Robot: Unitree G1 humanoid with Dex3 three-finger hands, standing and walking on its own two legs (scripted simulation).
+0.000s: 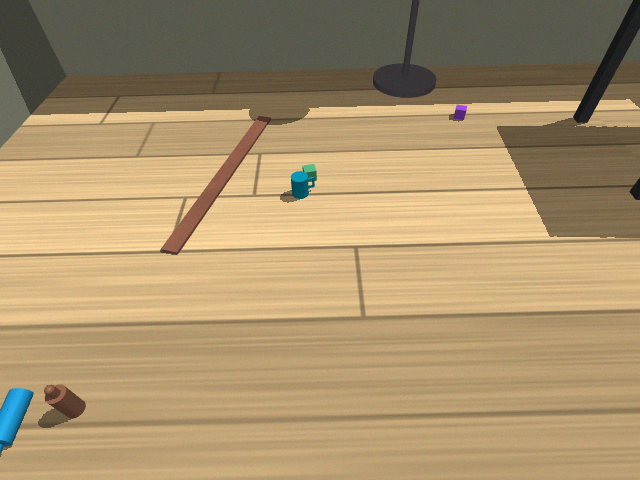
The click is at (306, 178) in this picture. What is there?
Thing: mug
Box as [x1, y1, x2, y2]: [291, 171, 314, 198]
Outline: 298,171 294,172 291,175 292,194 297,198 302,198 308,194 308,188 314,186 313,177 308,178 306,173
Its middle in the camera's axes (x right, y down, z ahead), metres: -0.08 -0.30 +1.88
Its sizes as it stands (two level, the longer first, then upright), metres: 0.116 0.082 0.105
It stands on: the floor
